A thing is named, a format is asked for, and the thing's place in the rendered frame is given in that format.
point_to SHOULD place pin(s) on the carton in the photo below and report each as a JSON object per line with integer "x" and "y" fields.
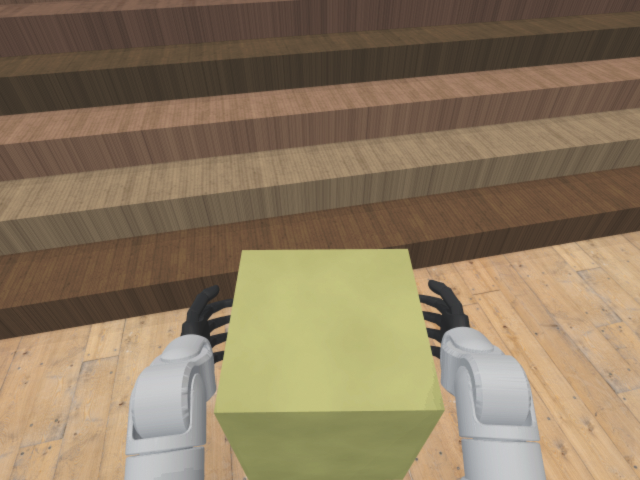
{"x": 327, "y": 372}

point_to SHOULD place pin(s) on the robot left forearm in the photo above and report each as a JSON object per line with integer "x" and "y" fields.
{"x": 167, "y": 413}

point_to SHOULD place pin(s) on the left robot hand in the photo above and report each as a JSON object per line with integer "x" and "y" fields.
{"x": 197, "y": 322}

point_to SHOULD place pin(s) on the right robot hand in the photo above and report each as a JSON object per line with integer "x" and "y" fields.
{"x": 450, "y": 308}

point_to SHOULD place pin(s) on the robot right forearm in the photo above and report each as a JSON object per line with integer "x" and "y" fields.
{"x": 494, "y": 406}

